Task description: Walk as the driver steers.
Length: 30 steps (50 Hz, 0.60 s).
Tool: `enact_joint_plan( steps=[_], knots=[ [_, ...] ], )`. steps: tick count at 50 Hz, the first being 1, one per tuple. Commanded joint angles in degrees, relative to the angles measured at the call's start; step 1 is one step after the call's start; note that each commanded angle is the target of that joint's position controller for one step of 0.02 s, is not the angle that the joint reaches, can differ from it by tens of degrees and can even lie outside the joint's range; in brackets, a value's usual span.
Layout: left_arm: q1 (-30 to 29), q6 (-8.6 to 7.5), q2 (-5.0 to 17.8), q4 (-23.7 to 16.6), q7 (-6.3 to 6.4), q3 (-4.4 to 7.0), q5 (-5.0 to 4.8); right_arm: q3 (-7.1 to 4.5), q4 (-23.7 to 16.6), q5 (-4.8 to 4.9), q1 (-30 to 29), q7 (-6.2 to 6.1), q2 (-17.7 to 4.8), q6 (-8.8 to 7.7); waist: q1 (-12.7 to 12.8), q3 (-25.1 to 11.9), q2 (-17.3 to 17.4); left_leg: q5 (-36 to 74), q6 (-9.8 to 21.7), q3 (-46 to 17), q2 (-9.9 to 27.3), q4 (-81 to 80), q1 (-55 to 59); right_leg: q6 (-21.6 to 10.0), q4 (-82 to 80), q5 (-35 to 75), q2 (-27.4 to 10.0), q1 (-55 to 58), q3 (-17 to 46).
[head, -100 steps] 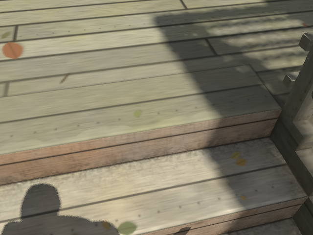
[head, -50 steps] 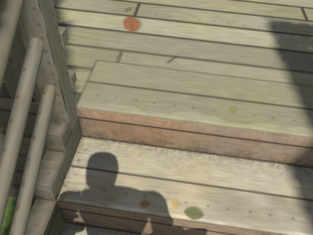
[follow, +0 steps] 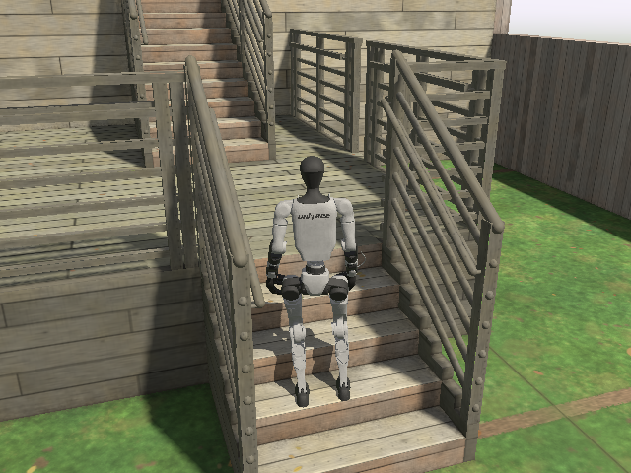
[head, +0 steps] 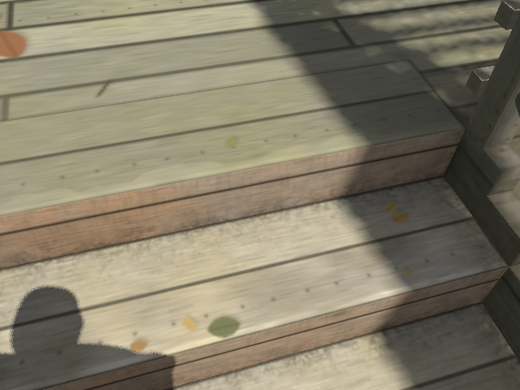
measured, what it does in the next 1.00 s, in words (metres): climbs, turning left: right foot, then left foot 0.16 m higher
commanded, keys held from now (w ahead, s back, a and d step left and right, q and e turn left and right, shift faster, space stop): shift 0.12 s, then w+shift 0.22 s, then w+q+shift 0.60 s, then w+shift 0.06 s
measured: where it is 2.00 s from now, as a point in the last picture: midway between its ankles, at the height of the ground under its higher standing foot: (228, 133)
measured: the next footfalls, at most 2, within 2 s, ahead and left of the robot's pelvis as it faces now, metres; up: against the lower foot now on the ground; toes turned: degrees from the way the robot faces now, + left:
right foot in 0.52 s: +0.14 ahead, -0.20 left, +0.00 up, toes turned +3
left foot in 0.84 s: +0.38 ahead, -0.05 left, +0.16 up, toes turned +23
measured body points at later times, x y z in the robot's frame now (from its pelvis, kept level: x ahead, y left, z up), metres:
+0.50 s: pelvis +0.12 -0.07 +0.01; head +0.13 -0.09 +0.46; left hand +0.28 +0.18 -0.07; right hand +0.10 -0.35 -0.14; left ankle -0.02 +0.06 -0.70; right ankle +0.11 -0.19 -0.71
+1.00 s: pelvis +0.41 -0.06 +0.14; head +0.41 -0.08 +0.59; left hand +0.56 +0.22 +0.13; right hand +0.55 -0.28 -0.01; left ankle +0.35 -0.06 -0.56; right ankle +0.46 -0.19 -0.22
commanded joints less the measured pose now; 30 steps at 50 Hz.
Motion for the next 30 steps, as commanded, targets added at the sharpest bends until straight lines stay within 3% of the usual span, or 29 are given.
enact_joint_plan(
  steps=[1,2,4,6,7,8,9,10,11,12,13,14,15,17,18,19,20,21,22,23,24,25,26,27,28,29,30],
  knots=[
    [-7.4,-2.28,3.7,-5.7,0.23,-0.49,-0.2,-2.33,-1.0,-1.8,1.5,-1.75,-7.9,-0.91,-1.8,-7.1,4.1,38.8,-5.2,-7.9,8.8,-5.5,13.3,-6.5,-4.0,17.7,-1.9,-1.1,-0.5],
    [-6.3,-2.19,3.1,-4.9,0.12,-0.77,-0.4,-2.4,-1.7,-2.13,0.4,-1.89,-7.2,-0.24,-1.7,-7.2,3.4,37.4,-4.1,-7.0,8.0,-4.9,14.0,-5.7,-4.8,17.5,-2.2,-1.1,-0.2],
    [-4.4,-0.95,2.7,-3.3,-0.55,-0.9,0.6,-2.41,0.2,-1.5,2.6,-1.32,-6.3,0.67,-1.0,-4.7,3.9,26.4,-1.6,-5.9,6.2,-7.9,9.2,-3.8,-5.9,12.1,-1.5,2.2,-0.8],
    [-2.8,-0.15,3.1,-1.7,-0.7,-0.67,0.91,-2.43,0.9,-1.71,2.7,-0.63,-5.9,1.07,-0.3,-2.7,3.9,19.7,-0.5,-6.7,6.1,-10.7,6.8,-3.1,-7.0,7.5,-1.0,3.7,-1.8],
    [-2.1,0.27,4.6,-1.0,-0.19,0.01,1.33,-3.52,1.7,-2.39,5.2,-0.92,-8.1,1.27,-1.7,-1.7,5.1,5.9,2.2,-8.8,7.6,-14.8,6.5,-3.9,-5.6,-1.9,0.1,2.4,-3.3],
    [3.9,1.03,4.6,0.9,2.66,0.82,-0.14,-5.04,-0.9,-1.35,2.3,-6.56,-11.5,2.58,-0.8,-5.3,6.1,4.6,3.4,-15.7,11.7,-18.9,11.4,-3.4,-4.1,-3.8,3.7,4.0,-4.3],
    [2.2,1.4,4.3,0.7,3.87,0.91,0.72,-6.09,-0.1,-1.52,4.7,-8.5,-14.5,3.46,-2.3,-2.3,8.4,-10.2,5.6,-21.1,14.0,-21.7,12.8,-3.7,0.2,-8.6,4.9,-2.1,-6.3],
    [-2.5,1.41,4.1,-1.2,4.33,1.18,1.58,-7.04,0.5,-1.35,7.5,-8.98,-16.8,3.98,-4.1,2.7,10.0,-22.4,8.1,-26.6,17.4,-24.9,13.5,-4.4,3.8,-9.7,4.8,-9.9,-7.3],
    [-7.2,1.12,3.8,-2.8,4.29,1.37,1.87,-7.71,0.2,-1.65,9.4,-9.26,-17.5,4.11,-5.9,6.4,11.7,-30.0,10.6,-31.8,21.1,-27.0,14.2,-4.8,6.4,-9.0,3.5,-17.0,-8.3],
    [-10.8,1.09,3.6,-3.6,4.36,1.72,1.87,-7.79,0.2,-2.13,11.0,-8.62,-16.9,3.69,-7.5,9.9,11.8,-30.2,13.2,-35.8,24.4,-30.1,11.7,-4.7,13.9,-9.7,2.1,-20.2,-6.9],
    [-10.4,1.1,3.0,-4.7,3.58,1.73,2.52,-7.9,1.1,-2.34,12.5,-9.31,-15.0,2.84,-6.5,9.1,9.5,-23.6,14.7,-34.1,24.9,-29.6,12.0,-5.0,16.7,-10.4,1.0,-20.9,-5.1],
    [-8.6,0.64,2.5,-4.6,3.24,1.87,2.57,-8.38,1.7,-2.46,11.9,-9.56,-15.0,2.05,-5.1,8.0,7.8,-18.8,14.4,-31.4,24.2,-28.7,12.9,-5.8,18.0,-10.4,0.7,-20.6,-4.5],
    [-7.0,0.34,2.4,-5.4,3.16,1.71,2.75,-8.99,1.6,-2.88,11.6,-9.89,-15.0,0.54,-4.2,6.1,8.2,-13.2,13.1,-28.0,22.2,-27.5,14.9,-6.6,20.2,-8.3,0.6,-19.9,-4.7],
    [-6.4,0.73,2.1,-7.0,2.38,1.3,2.52,-9.07,1.7,-2.92,9.7,-9.62,-15.8,-1.39,-2.3,4.2,9.2,-7.7,11.4,-22.4,19.9,-27.6,14.9,-7.4,20.5,-8.4,1.2,-17.8,-5.3],
    [-7.5,1.41,1.8,-8.5,2.15,1.01,3.0,-8.99,2.0,-2.52,10.2,-9.24,-15.7,-1.81,-2.4,4.0,8.9,-2.8,11.5,-22.9,20.1,-27.3,14.9,-7.6,19.2,-7.5,0.8,-17.0,-4.6],
    [-8.3,1.3,2.7,-9.6,2.14,1.56,2.23,-8.99,3.2,-2.78,11.6,-8.06,-15.5,-2.03,-2.1,4.4,9.6,-1.2,11.0,-23.5,20.5,-25.1,17.6,-8.2,20.7,-8.8,-0.3,-20.2,-3.0],
    [-9.0,1.07,2.1,-11.6,1.87,1.17,1.59,-9.27,3.8,-2.37,12.4,-7.99,-16.1,-1.69,-2.5,4.7,10.3,0.0,11.1,-23.1,20.8,-26.5,18.1,-7.8,16.5,-8.5,-0.7,-20.8,-3.1],
    [-6.5,0.22,2.4,-11.5,2.31,1.14,0.99,-9.02,3.5,-3.11,8.3,-7.36,-15.8,-0.8,-0.2,5.3,10.4,7.3,10.9,-22.1,21.0,-26.3,14.2,-8.2,11.7,-6.6,-1.2,-15.2,-1.2],
    [1.9,-0.71,4.3,-10.7,2.76,1.56,0.31,-9.14,1.4,-3.37,1.6,-6.6,-17.4,-0.67,5.2,1.3,7.9,28.1,9.7,-18.5,19.0,-21.0,7.9,-9.1,3.5,-2.3,0.5,-0.6,-1.8],
    [14.3,-0.67,5.7,-7.4,3.44,3.01,0.73,-9.58,0.2,-2.08,0.0,-6.3,-19.4,-1.02,11.9,-6.0,3.4,48.9,9.3,-15.0,16.5,-8.8,2.8,-8.8,-4.1,6.2,5.1,19.9,-6.2],
    [25.2,-0.69,9.6,-4.4,4.36,4.89,1.82,-9.27,-1.1,-0.48,-5.7,-5.3,-19.6,-1.1,18.9,-9.2,-1.9,51.9,6.9,-9.7,10.7,10.5,-9.7,-8.2,-7.8,0.3,6.0,37.1,-6.2],
    [37.1,-1.87,10.7,-0.9,4.7,5.05,2.3,-8.03,-4.2,-2.2,-12.5,-4.87,-14.2,-1.76,22.3,-9.1,-6.4,31.6,4.4,-6.9,4.0,31.1,-17.3,-8.4,-19.6,8.0,0.3,43.8,-3.1],
    [35.0,-2.22,6.5,1.2,4.37,2.77,3.3,-4.59,-6.5,-1.51,-14.7,-5.49,-0.5,-2.67,16.4,-3.8,-11.0,1.1,4.9,-12.4,-1.6,56.6,-36.0,-5.7,-13.7,22.7,-8.3,43.7,7.2],
    [29.4,-2.29,10.7,-3.0,4.22,3.19,4.88,-6.02,-7.1,-0.25,0.1,-5.74,-4.1,-2.08,7.8,-12.0,-13.9,2.8,3.5,-14.5,-1.4,75.6,-45.9,-12.2,-20.5,22.7,-20.1,45.0,28.2],
    [23.5,-3.76,9.1,-4.0,3.84,3.32,4.15,-6.14,-9.8,-0.96,-2.1,-6.86,-5.3,-0.91,4.1,-5.9,-10.3,2.1,3.2,-11.9,2.9,87.4,-53.9,-14.7,-25.5,3.6,-23.7,37.6,32.7],
    [18.2,-4.95,4.8,-1.2,2.29,1.75,3.92,-5.06,-13.6,-1.49,-9.4,-8.15,-3.2,-0.37,1.6,3.4,-6.1,-1.7,3.0,-9.3,3.4,101.3,-63.1,-15.8,-27.7,0.0,-21.3,30.4,25.4],
    [17.5,-5.8,2.2,2.1,1.19,0.83,3.74,-3.93,-17.0,-2.48,-14.8,-8.95,-0.6,0.42,-0.1,8.4,0.4,-5.7,3.4,-10.5,4.2,105.9,-69.2,-13.1,-27.1,-1.7,-18.9,25.1,16.8]
  ],
)
Keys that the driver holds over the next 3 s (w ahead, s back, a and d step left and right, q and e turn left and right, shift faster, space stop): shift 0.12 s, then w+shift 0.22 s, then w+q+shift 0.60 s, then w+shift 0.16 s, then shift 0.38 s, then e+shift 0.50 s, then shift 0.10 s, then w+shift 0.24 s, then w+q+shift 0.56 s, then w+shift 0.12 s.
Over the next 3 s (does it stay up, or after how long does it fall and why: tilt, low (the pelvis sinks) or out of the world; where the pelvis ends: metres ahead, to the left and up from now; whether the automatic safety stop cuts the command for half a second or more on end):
stays up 1.35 0.26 0.50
